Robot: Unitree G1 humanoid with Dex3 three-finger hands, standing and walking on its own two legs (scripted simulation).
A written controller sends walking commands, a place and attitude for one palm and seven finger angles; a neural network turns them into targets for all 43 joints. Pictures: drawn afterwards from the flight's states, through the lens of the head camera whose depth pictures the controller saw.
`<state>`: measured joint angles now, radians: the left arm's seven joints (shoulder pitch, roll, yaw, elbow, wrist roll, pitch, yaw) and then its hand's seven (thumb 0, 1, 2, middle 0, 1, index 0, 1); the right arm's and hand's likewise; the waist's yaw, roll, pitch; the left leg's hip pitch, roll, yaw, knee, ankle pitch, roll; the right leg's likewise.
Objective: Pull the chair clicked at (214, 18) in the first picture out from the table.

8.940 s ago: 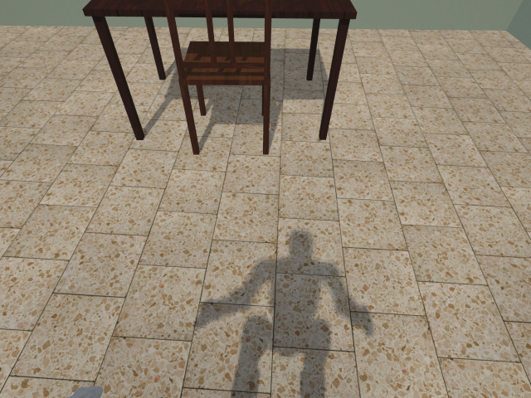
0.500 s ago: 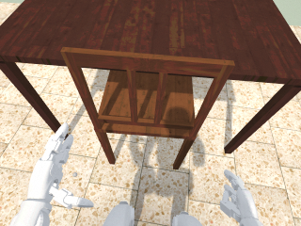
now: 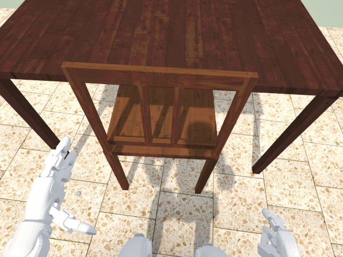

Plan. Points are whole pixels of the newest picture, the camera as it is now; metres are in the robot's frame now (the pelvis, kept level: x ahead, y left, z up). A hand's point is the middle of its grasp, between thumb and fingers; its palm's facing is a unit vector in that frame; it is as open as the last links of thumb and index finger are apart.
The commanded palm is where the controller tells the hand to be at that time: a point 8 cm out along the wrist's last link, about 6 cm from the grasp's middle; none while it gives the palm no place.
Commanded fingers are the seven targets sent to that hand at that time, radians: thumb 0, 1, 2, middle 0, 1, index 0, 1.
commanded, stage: raise the hand toward the chair's back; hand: left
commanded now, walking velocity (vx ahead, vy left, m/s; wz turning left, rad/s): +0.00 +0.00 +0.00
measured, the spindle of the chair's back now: (146, 116) +0.48 +0.09 -0.02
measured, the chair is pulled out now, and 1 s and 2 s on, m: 0.00 0.00 0.00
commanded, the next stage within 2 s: aim the fingers beside a spindle in 0.30 s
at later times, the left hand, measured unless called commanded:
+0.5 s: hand (84, 193) +0.25 +0.19 +0.03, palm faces +0.01 -1.00 -0.07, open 16.9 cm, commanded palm +0.23 +0.26 +0.03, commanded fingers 0.00 -0.50 0.30 -0.06 -0.08 -0.06 -0.08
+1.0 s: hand (82, 179) +0.28 +0.21 +0.01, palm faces -0.01 -1.00 -0.07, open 16.9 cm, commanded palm +0.26 +0.27 +0.01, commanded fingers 0.00 -0.50 0.30 -0.06 -0.08 -0.06 -0.08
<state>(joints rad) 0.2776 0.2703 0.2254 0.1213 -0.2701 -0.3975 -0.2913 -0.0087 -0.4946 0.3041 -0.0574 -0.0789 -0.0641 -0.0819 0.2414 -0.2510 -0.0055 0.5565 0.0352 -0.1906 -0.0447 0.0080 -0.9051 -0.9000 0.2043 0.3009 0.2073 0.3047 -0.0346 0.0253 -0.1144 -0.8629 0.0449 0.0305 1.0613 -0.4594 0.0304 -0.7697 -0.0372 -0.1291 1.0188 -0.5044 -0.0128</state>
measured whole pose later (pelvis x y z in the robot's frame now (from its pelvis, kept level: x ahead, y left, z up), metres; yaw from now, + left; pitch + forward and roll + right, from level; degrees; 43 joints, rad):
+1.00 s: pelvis +0.00 -0.01 -0.01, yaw +0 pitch +18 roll -2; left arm 0.08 0.32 0.32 0.36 -0.30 -0.46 -0.39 -0.01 -0.49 0.30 -0.06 -0.08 -0.07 -0.08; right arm 0.23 -0.27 -0.01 0.59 0.03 -0.19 -0.05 0.01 -0.91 -0.90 0.20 0.30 0.21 0.30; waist -0.05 0.02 -0.12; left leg -0.95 0.06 0.02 1.12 -0.47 0.01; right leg -0.87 -0.03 -0.13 1.09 -0.53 -0.03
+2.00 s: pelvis -0.01 +0.01 -0.04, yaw -1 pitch +22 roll -3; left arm -0.15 0.35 0.34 0.50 -0.25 -0.45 -0.36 -0.01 -0.49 0.30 -0.06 -0.08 -0.07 -0.08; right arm 0.23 -0.27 0.00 0.59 0.02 -0.13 -0.02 0.01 -0.91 -0.90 0.20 0.30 0.21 0.30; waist -0.06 0.03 -0.13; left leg -1.12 0.05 0.03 1.23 -0.50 0.04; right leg -1.03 -0.04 -0.11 1.19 -0.55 -0.01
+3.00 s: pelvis -0.01 +0.01 -0.04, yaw -2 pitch +24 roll -4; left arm -0.32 0.41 0.39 0.67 -0.24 -0.44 -0.39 -0.01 -0.49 0.30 -0.06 -0.08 -0.06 -0.08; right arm 0.25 -0.27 0.01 0.61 0.02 -0.11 -0.02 0.00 -0.91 -0.90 0.20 0.30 0.21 0.30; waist -0.08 0.03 -0.13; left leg -1.15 0.06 0.02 1.24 -0.51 0.04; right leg -1.06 -0.03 -0.12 1.19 -0.54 -0.01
